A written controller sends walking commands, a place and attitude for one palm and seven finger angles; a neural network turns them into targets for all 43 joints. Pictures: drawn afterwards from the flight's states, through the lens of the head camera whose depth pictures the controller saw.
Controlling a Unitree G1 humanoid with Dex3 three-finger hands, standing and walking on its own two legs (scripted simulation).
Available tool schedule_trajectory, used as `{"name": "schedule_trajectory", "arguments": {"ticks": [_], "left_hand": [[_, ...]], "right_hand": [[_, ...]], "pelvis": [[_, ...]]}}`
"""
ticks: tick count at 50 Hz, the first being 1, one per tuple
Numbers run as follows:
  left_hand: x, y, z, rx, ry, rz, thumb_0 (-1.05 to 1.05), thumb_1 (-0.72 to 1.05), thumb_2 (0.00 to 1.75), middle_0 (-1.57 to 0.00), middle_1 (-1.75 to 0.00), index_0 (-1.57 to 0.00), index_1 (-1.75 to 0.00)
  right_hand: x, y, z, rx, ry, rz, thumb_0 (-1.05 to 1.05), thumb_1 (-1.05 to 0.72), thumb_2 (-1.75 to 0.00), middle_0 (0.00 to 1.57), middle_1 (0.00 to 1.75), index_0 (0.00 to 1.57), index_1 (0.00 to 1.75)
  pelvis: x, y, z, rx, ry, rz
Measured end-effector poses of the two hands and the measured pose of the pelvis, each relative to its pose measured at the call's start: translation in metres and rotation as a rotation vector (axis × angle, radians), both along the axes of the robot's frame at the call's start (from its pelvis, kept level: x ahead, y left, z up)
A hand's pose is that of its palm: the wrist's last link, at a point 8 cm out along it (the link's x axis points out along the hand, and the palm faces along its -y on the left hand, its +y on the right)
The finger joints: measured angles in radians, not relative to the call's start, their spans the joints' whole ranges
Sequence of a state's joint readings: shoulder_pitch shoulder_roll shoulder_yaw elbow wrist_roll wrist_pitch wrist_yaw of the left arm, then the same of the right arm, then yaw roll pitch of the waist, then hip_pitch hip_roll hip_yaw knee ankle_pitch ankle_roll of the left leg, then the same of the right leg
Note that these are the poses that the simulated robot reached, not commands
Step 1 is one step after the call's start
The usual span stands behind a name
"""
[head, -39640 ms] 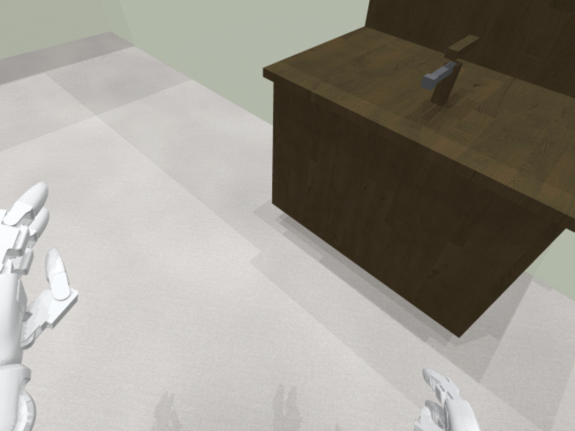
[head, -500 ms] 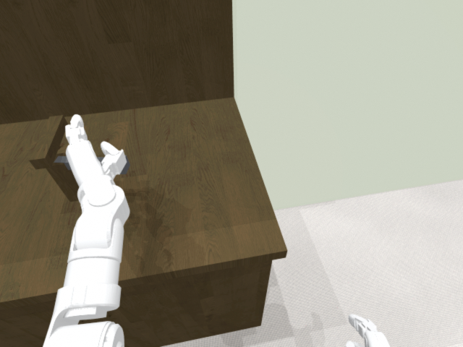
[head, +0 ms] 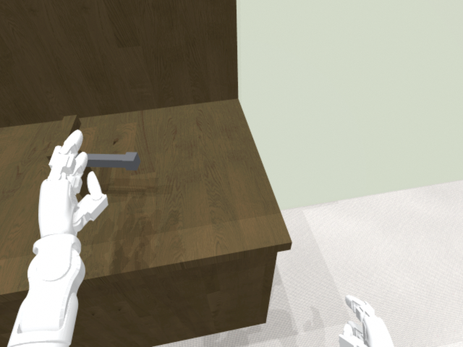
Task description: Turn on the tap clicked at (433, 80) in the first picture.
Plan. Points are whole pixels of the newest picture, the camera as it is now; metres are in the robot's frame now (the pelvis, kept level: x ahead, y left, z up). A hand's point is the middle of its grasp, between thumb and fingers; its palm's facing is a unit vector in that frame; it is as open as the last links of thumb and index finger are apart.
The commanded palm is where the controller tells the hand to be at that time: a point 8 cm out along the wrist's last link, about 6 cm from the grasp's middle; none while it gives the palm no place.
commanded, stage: draw the hand back beside the body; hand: left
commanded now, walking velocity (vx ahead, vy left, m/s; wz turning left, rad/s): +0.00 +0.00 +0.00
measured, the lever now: (131, 161) +0.45 +0.27 +0.07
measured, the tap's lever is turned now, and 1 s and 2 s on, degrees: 76 76 76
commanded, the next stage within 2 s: step back with the hand held close in 0.86 s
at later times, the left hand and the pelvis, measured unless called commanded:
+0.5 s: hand (68, 242) +0.21 +0.25 +0.15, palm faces +0.40 -0.86 -0.31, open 7.4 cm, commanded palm +0.16 +0.29 +0.16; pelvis +0.00 +0.01 +0.00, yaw +0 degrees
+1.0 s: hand (64, 253) +0.19 +0.24 +0.15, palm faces +0.42 -0.84 -0.34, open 7.4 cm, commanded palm +0.15 +0.28 +0.17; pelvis +0.00 +0.00 +0.00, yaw +1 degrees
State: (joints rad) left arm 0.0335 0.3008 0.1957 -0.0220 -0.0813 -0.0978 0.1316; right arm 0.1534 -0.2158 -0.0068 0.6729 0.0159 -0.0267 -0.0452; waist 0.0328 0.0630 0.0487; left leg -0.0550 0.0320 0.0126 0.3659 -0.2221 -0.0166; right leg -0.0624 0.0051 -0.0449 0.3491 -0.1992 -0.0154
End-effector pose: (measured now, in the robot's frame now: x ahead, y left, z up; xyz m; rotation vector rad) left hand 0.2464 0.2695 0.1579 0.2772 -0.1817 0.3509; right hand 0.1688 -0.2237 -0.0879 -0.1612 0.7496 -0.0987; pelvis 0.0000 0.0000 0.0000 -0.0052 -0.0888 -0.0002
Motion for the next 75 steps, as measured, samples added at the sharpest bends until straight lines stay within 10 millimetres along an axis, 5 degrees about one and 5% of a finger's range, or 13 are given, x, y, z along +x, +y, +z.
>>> {"name": "schedule_trajectory", "arguments": {"ticks": [16, 33, 52, 62, 75], "left_hand": [[-0.054, 0.018, 0.001, 0.046, 0.002, 0.043, 0.02, 0.90, 0.89, -0.19, -0.26, -0.20, -0.26], [-0.098, 0.017, 0.007, 0.119, 0.028, 0.071, 0.02, 0.89, 0.89, -0.20, -0.30, -0.21, -0.30], [-0.096, 0.010, 0.015, 0.133, -0.005, 0.072, 0.02, 0.89, 0.89, -0.21, -0.30, -0.21, -0.30], [-0.093, 0.012, 0.010, 0.180, 0.043, 0.007, 0.01, 0.89, 0.89, -0.20, -0.30, -0.21, -0.30], [-0.144, 0.025, 0.012, 0.237, 0.016, 0.012, 0.02, 0.89, 0.89, -0.21, -0.30, -0.22, -0.30]], "right_hand": [[-0.004, 0.011, 0.001, -0.009, 0.000, 0.029, 0.01, -0.90, -0.89, 0.20, 0.30, 0.20, 0.30], [0.011, 0.013, 0.006, -0.013, -0.063, 0.047, 0.01, -0.90, -0.89, 0.20, 0.30, 0.20, 0.30], [0.012, 0.007, 0.005, -0.012, -0.071, 0.052, 0.01, -0.90, -0.89, 0.20, 0.30, 0.20, 0.30], [-0.015, -0.005, 0.003, -0.035, -0.031, -0.031, 0.01, -0.90, -0.89, 0.20, 0.30, 0.20, 0.30], [-0.070, 0.002, -0.003, -0.059, -0.001, -0.043, 0.01, -0.90, -0.89, 0.20, 0.30, 0.20, 0.30]], "pelvis": [[-0.003, 0.008, 0.000, -0.006, -0.009, 0.005], [0.001, 0.008, -0.003, -0.009, 0.000, 0.013], [-0.002, -0.001, -0.004, -0.010, 0.006, 0.015], [-0.020, 0.008, -0.005, -0.002, 0.065, -0.014], [-0.065, 0.017, -0.012, -0.006, 0.079, -0.010]]}}
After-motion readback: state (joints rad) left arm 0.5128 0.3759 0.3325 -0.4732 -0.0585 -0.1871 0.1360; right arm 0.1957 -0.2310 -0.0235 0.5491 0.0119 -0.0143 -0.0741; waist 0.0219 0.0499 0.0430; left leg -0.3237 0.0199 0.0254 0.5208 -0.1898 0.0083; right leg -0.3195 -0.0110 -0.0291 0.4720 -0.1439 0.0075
